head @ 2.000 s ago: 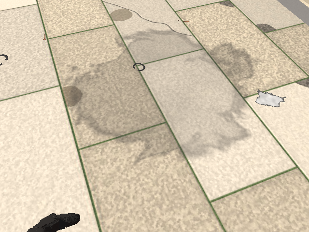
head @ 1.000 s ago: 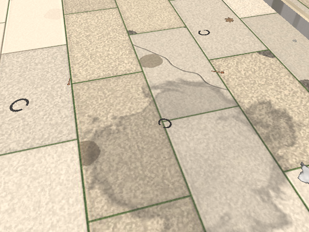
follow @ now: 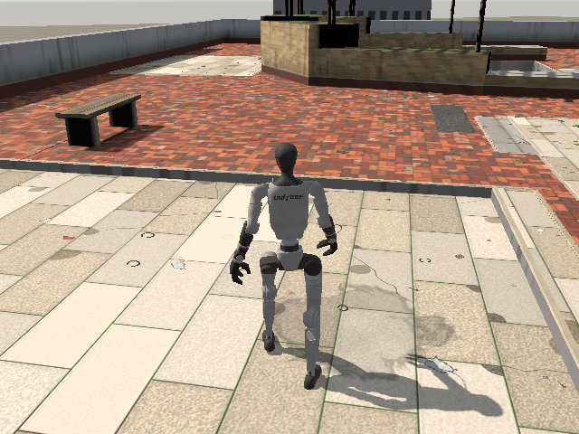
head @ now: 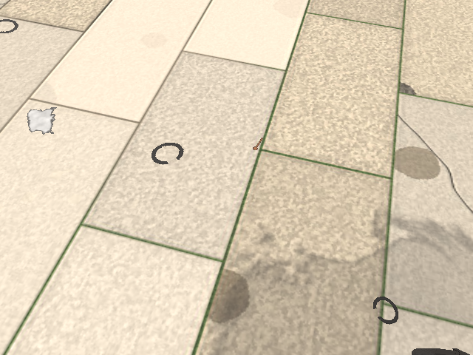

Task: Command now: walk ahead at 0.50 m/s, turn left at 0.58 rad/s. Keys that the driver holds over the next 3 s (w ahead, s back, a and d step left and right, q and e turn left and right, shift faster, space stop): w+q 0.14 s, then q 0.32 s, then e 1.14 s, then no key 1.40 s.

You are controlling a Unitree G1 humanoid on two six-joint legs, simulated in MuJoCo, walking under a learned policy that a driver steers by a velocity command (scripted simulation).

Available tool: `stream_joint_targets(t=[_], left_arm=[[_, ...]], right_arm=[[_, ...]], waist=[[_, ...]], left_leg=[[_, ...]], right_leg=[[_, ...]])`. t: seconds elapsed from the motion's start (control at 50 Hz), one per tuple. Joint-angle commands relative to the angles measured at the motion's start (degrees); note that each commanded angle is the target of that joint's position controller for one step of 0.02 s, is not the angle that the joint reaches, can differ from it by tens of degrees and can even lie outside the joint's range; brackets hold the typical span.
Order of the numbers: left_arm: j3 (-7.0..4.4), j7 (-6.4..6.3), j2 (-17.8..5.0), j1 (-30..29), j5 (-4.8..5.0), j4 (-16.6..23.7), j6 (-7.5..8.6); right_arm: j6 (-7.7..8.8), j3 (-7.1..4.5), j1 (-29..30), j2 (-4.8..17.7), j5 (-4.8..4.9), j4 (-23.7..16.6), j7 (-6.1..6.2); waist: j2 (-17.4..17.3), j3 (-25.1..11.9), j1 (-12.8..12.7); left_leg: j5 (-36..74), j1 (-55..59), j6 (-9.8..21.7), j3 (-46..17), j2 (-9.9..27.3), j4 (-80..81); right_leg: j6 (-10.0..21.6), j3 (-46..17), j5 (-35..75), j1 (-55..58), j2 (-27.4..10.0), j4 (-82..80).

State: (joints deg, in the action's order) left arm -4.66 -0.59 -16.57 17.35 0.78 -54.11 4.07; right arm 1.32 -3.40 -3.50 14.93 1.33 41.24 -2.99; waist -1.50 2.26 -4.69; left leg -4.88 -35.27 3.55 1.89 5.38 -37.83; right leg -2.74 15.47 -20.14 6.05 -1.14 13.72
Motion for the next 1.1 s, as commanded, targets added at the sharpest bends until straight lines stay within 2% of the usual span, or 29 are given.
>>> stream_joint_targets(t=[0.02,0.04,0.06,0.08,0.1,0.12,0.14,0.16,0.2,0.26,0.36,0.46,0.5,0.52,0.54,0.56,0.58,0.6,0.66,0.7,0.76,0.86,0.88,0.9,0.92,0.94,0.98,1.02,1.1], left_arm=[[-2.77,-0.42,-12.56,-2.09,0.85,3.41,-0.84],[-2.49,-0.60,-12.12,-2.78,0.94,3.84,-1.26],[-1.44,-0.72,-9.55,-1.75,-0.61,5.02,-0.96],[1.30,0.22,-0.82,2.82,-2.29,8.67,0.89],[0.57,0.90,-5.87,-4.32,0.33,9.44,3.31],[-0.13,1.17,-8.25,-9.27,2.24,11.05,4.42],[0.13,0.76,-7.43,-9.22,1.42,10.75,4.92],[-0.32,0.23,-7.81,-8.52,-0.12,9.89,4.70],[-0.91,0.14,-8.26,-6.22,-0.97,9.70,2.94],[-0.41,-0.26,-5.55,-7.51,-2.00,11.03,1.15],[0.68,0.62,-3.74,-15.96,-1.35,14.21,0.78],[-0.37,1.33,-6.98,-17.21,-1.36,15.70,1.12],[-0.58,1.40,-7.68,-11.75,-2.27,14.19,2.10],[-0.69,1.10,-9.83,-9.26,-3.60,14.45,2.42],[-0.38,0.98,-10.40,-8.47,-4.86,14.43,1.91],[0.77,1.45,-5.16,-7.38,-2.73,12.90,1.35],[1.85,2.01,-2.12,-10.11,-1.35,13.69,1.02],[1.92,2.47,-2.45,-11.22,-1.22,13.45,0.24],[0.23,2.17,-8.14,-14.13,-0.87,14.28,-2.03],[-0.70,1.48,-9.70,-12.76,-0.85,14.49,-2.88],[-1.24,0.65,-9.76,-12.10,-0.25,14.99,-3.46],[-1.53,-0.85,-8.90,-12.49,0.84,15.70,-5.42],[-1.18,-1.04,-7.72,-11.70,0.72,15.91,-5.53],[-0.73,-0.90,-5.59,-13.05,0.54,17.78,-5.20],[-1.07,-0.63,-6.64,-12.40,0.44,17.97,-4.53],[-2.23,-0.40,-9.21,-9.94,0.07,16.77,-4.27],[-2.69,-0.58,-8.82,-5.05,0.30,13.91,-5.36],[-1.95,-0.46,-6.59,-5.90,0.40,14.51,-6.19],[-0.62,0.78,-4.80,-12.05,0.90,18.81,-6.46]], right_arm=[[0.41,-2.61,-2.80,7.26,0.11,-4.25,-0.37],[0.28,-4.46,-12.37,10.19,0.34,-1.69,0.10],[-0.36,-6.70,-22.24,15.59,0.53,0.75,1.44],[0.20,-7.09,-19.48,21.50,0.85,0.15,1.58],[1.10,-5.42,-21.17,16.14,0.06,-1.68,1.23],[2.00,-4.45,-19.11,13.03,-0.57,-1.08,1.00],[2.48,-3.93,-15.57,11.42,-0.40,-1.57,1.06],[2.50,-3.32,-10.66,9.58,-0.68,-2.72,1.21],[2.49,-2.87,-7.06,8.74,-1.69,-4.41,1.75],[2.27,-3.63,-8.48,11.20,-1.21,-3.95,2.99],[-0.09,-3.85,-11.55,11.28,-0.18,-3.17,4.77],[-1.33,-3.60,-11.89,10.31,-0.49,-3.43,5.55],[-1.12,-2.71,-9.89,8.24,-0.67,-4.03,5.61],[-0.66,-1.64,-11.33,5.29,-1.73,-4.81,5.53],[-0.42,-0.90,-21.70,3.06,-1.88,-3.44,5.48],[-0.68,-0.94,-26.36,6.16,-1.59,-1.66,5.04],[-1.74,-1.72,-21.80,9.36,-1.26,-0.73,4.98],[-2.77,-1.98,-16.28,9.77,-1.55,-1.28,5.23],[-4.04,-1.96,-10.96,8.25,-1.55,-2.48,5.48],[-3.34,-1.50,-11.13,6.25,-1.32,-1.64,5.96],[-2.66,-1.71,-10.66,6.48,-1.10,-0.95,6.12],[-1.13,-2.03,-11.63,6.33,-1.26,-0.11,4.94],[-0.90,-2.62,-12.86,8.59,-1.85,-0.22,5.02],[-1.15,-3.75,-13.37,13.36,-3.11,-0.05,5.24],[-1.00,-3.80,-10.23,13.55,-4.47,-1.38,5.18],[-0.46,-2.82,-6.85,10.71,-4.74,-3.00,5.48],[0.16,-2.12,-2.77,8.35,-2.55,-3.97,5.83],[-0.03,-1.88,-4.01,8.25,-1.76,-3.42,5.88],[-1.42,-2.74,-7.73,10.27,-1.96,-2.55,6.21]], waist=[[6.37,-2.57,6.30],[5.36,-7.48,11.55],[-1.24,-13.12,15.02],[-15.31,-18.44,7.08],[-7.28,-22.63,11.71],[-4.46,-14.29,11.90],[-0.29,-10.35,9.29],[0.74,-6.74,6.52],[-0.44,-5.52,3.32],[0.19,-5.17,2.60],[-3.72,-6.70,6.11],[-5.44,-6.43,5.90],[-4.93,-8.51,3.21],[0.26,-14.20,3.30],[13.45,-18.92,7.50],[15.28,-22.61,8.42],[9.38,-16.75,6.74],[6.99,-12.92,5.67],[8.53,-5.21,6.06],[10.24,-6.72,5.40],[10.75,-9.11,4.88],[10.33,-7.82,6.68],[7.56,-7.96,6.82],[-4.83,-5.25,5.91],[-13.43,-4.08,5.91],[-9.58,-4.10,4.60],[-4.64,-4.24,2.46],[-4.80,-3.55,3.66],[-7.52,-4.30,7.25]], left_leg=[[-6.96,9.49,3.52,5.28,-5.77,1.57],[-4.02,23.03,5.63,5.91,-8.68,5.00],[-5.19,41.31,9.03,-5.92,-2.51,6.33],[-17.09,57.85,19.62,-39.66,11.44,13.75],[-21.64,58.96,19.80,-48.97,14.08,21.94],[-15.61,53.76,16.92,-40.78,12.73,22.57],[-9.56,45.52,15.10,-33.80,10.26,22.02],[0.84,36.92,13.61,-27.40,7.95,21.99],[18.56,27.96,13.02,-21.34,5.77,22.42],[32.82,22.26,12.59,-14.70,2.93,21.42],[25.53,21.02,7.06,-13.03,-1.23,17.81],[17.45,27.82,5.80,-23.04,0.98,10.41],[16.97,28.95,3.50,-21.23,-1.27,3.04],[8.49,25.05,1.03,-17.84,-5.33,-6.42],[-29.42,12.50,-3.01,-14.13,-13.07,-20.91],[-36.03,9.74,-5.30,-15.97,-10.42,-25.58],[-33.67,8.54,-7.16,-14.82,-7.48,-27.04],[-31.07,7.01,-8.25,-11.86,-6.63,-26.17],[-27.64,10.89,-8.51,-7.54,-6.09,-12.80],[-24.96,14.42,-8.09,-5.89,-7.86,-6.81],[-19.01,16.81,-7.07,-6.66,-8.10,-2.44],[-8.31,25.89,-3.77,-5.03,-8.01,12.88],[-8.10,30.70,-1.53,-8.69,-2.79,15.60],[-10.72,30.51,4.19,-19.25,6.46,19.75],[-1.93,26.72,10.32,-28.49,15.48,23.53],[6.53,26.08,11.51,-26.66,16.32,21.94],[14.54,28.86,7.60,-17.40,11.30,18.29],[20.61,30.60,7.40,-12.29,9.58,17.19],[20.06,34.94,8.52,-8.43,9.86,17.05]], right_leg=[[8.51,-2.63,54.45,-0.63,-15.55,11.72],[6.74,-0.91,56.30,-5.22,-13.48,24.09],[3.74,-0.69,38.58,-20.10,-11.08,42.61],[0.59,-7.67,-12.65,-45.21,0.93,61.29],[1.88,-19.69,-13.59,-51.15,1.04,66.41],[3.45,-19.50,-7.77,-55.54,-1.33,65.21],[4.16,-19.73,-2.79,-52.94,-3.87,60.47],[3.55,-19.72,-0.05,-48.35,-5.47,55.71],[2.02,-19.78,1.23,-41.12,-6.31,51.85],[-0.73,-17.55,6.25,-38.94,-3.62,43.63],[-1.01,-17.02,23.04,-33.65,1.63,23.54],[0.72,-20.43,18.02,-32.92,2.79,15.15],[3.52,-18.75,27.97,-25.28,0.77,8.69],[6.99,-25.25,46.74,-13.86,-7.07,10.58],[18.70,-40.80,68.39,0.53,-19.32,13.41],[23.47,-51.59,52.55,0.37,-23.14,11.07],[21.06,-47.56,38.66,-4.07,-18.84,9.37],[18.12,-43.77,29.13,-7.71,-15.10,8.05],[13.82,-38.40,15.93,-18.84,-8.85,3.97],[13.82,-37.33,16.38,-18.38,-7.27,3.60],[14.38,-39.43,12.93,-17.56,-7.94,2.80],[10.87,-39.13,3.61,-24.21,-4.70,4.44],[8.52,-37.10,0.04,-29.40,-2.68,7.99],[5.17,-27.93,-5.71,-38.26,3.92,17.54],[2.82,-21.15,-12.15,-40.47,7.47,31.92],[1.51,-22.84,-12.64,-40.51,5.03,42.89],[-0.39,-22.57,-7.72,-41.99,4.22,50.67],[-2.25,-20.89,-4.61,-43.68,3.18,52.40],[-3.78,-16.92,-2.02,-41.84,0.62,41.15]])
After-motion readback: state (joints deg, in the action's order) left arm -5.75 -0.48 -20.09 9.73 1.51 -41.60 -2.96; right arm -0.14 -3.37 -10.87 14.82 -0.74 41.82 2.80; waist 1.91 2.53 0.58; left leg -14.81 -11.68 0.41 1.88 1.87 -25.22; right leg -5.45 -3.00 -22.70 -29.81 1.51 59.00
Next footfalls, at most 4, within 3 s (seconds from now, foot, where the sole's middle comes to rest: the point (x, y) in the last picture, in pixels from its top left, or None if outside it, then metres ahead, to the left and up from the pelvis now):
0.06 left None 0.20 0.11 -0.77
0.52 right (261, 354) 0.46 -0.01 -0.77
0.88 left None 0.33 0.19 -0.77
1.28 right None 0.37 -0.07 -0.77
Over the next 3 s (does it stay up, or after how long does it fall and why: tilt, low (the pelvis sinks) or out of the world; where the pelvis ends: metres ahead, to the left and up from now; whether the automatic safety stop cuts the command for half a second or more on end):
stays up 0.33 0.02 0.01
